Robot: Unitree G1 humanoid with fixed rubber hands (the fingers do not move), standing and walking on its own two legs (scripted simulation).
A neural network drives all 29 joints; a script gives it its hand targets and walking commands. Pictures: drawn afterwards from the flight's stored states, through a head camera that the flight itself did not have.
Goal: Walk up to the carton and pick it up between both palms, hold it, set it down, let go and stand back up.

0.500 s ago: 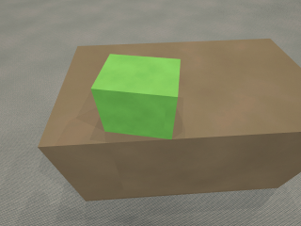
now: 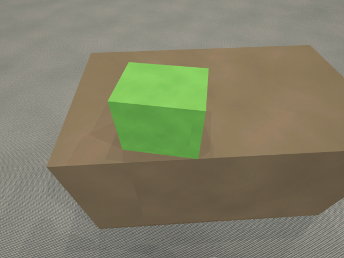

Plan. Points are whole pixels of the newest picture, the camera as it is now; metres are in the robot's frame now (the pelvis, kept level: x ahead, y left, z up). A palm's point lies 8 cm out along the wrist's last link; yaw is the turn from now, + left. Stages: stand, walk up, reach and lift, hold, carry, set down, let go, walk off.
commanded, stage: walk up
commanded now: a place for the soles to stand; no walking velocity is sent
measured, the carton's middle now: (163, 110) +0.56 +0.01 +0.01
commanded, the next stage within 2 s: none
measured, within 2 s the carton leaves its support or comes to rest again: neither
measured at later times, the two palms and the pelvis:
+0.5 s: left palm out of the picture +0.06 +0.30 -0.11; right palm out of the picture +0.06 -0.32 -0.12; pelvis +0.00 +0.00 +0.00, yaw +0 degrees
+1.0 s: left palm out of the picture +0.08 +0.31 -0.11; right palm out of the picture +0.07 -0.31 -0.12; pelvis +0.02 +0.00 +0.00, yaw +1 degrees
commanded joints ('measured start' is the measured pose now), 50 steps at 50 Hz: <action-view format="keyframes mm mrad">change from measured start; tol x32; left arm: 1 -30 252 53 -72 11 -6 15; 50 -18 259 48 -131 14 -7 18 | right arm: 1 27 -273 -55 -74 -41 -40 -16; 50 95 -272 -70 -105 -31 -25 -17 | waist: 1 -25 102 -86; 9 78 -298 -68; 18 -51 188 -53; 30 95 -276 -89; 38 -41 -197 -101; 40 -85 248 -34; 50 -57 59 -140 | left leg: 1 366 267 -425 -426 361 124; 10 -193 30 -139 172 -226 -38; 16 163 62 -116 -301 -2 -12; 18 301 270 -578 -585 -96 97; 23 382 254 -417 -385 543 136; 30 -266 3 -65 77 -147 -25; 38 145 29 -92 -239 -78 -13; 40 346 271 -583 -601 -52 14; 45 512 216 -394 -368 715 45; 50 472 280 -415 -367 494 132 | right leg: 1 -209 -19 2 67 -50 -43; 6 78 -8 -60 -216 171 -70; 10 192 -409 700 -561 89 -339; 17 -139 -64 132 -72 336 -101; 18 -260 41 -49 24 -3 -46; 27 96 6 -48 -196 185 -80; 31 244 -380 639 -543 62 -315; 41 -320 44 49 185 -66 -46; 50 -197 -27 -34 -3 -18 -44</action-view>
